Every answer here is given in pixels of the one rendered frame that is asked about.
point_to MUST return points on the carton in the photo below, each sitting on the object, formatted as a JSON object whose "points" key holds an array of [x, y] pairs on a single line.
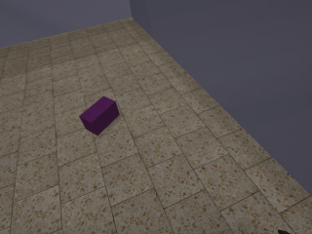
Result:
{"points": [[97, 117]]}

